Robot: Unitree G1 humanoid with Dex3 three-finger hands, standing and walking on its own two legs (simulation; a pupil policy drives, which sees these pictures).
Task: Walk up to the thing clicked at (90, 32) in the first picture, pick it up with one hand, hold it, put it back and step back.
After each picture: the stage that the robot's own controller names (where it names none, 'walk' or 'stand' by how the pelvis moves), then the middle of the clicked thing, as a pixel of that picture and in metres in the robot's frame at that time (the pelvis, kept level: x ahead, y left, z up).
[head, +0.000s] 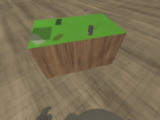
stand; (90, 30) +1.05 +0.03 -0.02
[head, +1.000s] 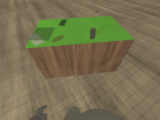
rise first; (92, 33) +0.94 +0.04 +0.00
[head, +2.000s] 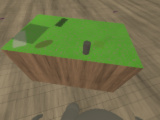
rise first; (86, 48) +0.60 +0.11 +0.01
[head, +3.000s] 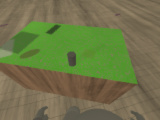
stand; (71, 59) +0.47 +0.18 +0.01
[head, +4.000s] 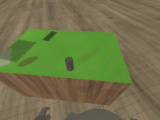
stand; (69, 64) +0.46 +0.19 -0.02
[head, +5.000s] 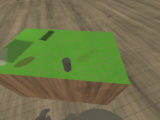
stand; (67, 65) +0.44 +0.21 -0.03
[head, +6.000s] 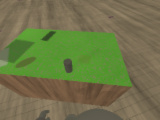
stand; (68, 66) +0.43 +0.20 -0.03
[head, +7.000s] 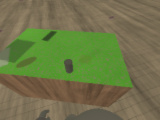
stand; (68, 66) +0.43 +0.19 -0.03
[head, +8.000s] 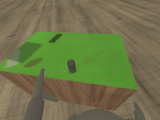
rise first; (71, 66) +0.43 +0.20 -0.02
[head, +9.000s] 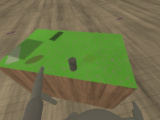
go down; (72, 64) +0.45 +0.19 -0.02
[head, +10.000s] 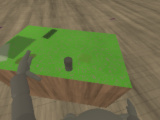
go down; (68, 64) +0.45 +0.19 -0.01
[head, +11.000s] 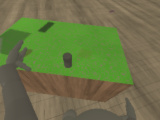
go down; (67, 60) +0.45 +0.18 +0.00
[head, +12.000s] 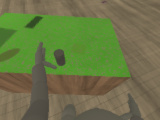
close in; (60, 58) +0.44 +0.20 +0.03
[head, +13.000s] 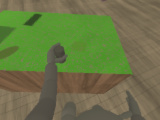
close; (60, 55) +0.45 +0.20 +0.05
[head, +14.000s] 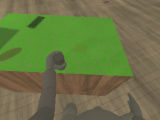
lift; (59, 62) +0.40 +0.20 +0.04
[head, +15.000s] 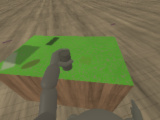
lift; (66, 60) +0.34 +0.17 +0.18
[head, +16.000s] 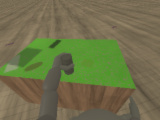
hold; (67, 64) +0.33 +0.16 +0.17
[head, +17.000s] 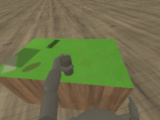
hold; (67, 66) +0.33 +0.16 +0.15
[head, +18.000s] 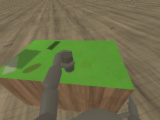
crouch; (68, 62) +0.34 +0.15 +0.18
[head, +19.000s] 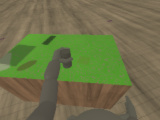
crouch; (66, 58) +0.39 +0.17 +0.14
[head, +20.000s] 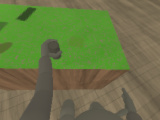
lower; (55, 51) +0.47 +0.21 +0.05
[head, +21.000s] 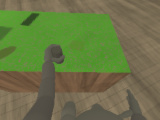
lower; (58, 55) +0.45 +0.20 +0.05
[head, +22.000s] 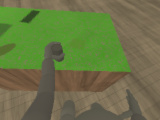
lower; (58, 53) +0.46 +0.20 +0.05
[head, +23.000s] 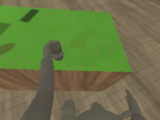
lower; (57, 52) +0.46 +0.21 +0.05
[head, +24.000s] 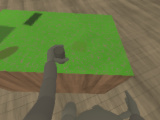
open; (60, 55) +0.44 +0.20 +0.05
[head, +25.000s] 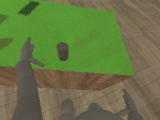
sink last; (63, 52) +0.45 +0.17 +0.05
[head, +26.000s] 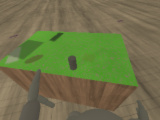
sink last; (72, 63) +0.46 +0.19 +0.02
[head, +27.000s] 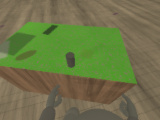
stand; (70, 60) +0.45 +0.18 +0.02
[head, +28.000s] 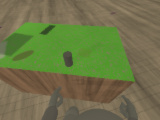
stand; (68, 59) +0.45 +0.20 +0.03
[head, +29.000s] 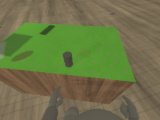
stand; (68, 59) +0.45 +0.20 +0.04
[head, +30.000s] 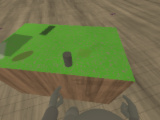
stand; (67, 59) +0.45 +0.20 +0.04
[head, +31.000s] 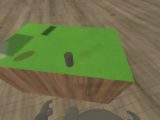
stand; (69, 59) +0.46 +0.19 +0.02
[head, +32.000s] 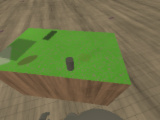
walk; (70, 64) +0.45 +0.19 -0.02
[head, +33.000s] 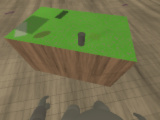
walk; (81, 39) +0.67 +0.12 +0.01
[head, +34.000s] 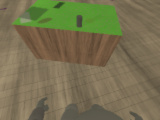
walk; (79, 21) +0.98 +0.17 +0.00
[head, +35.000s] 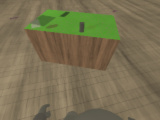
stand; (81, 27) +1.05 +0.16 -0.01
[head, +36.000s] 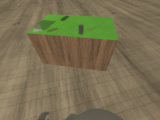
stand; (80, 29) +1.08 +0.17 -0.03
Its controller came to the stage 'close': yes
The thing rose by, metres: 0.21
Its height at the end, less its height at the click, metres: +0.00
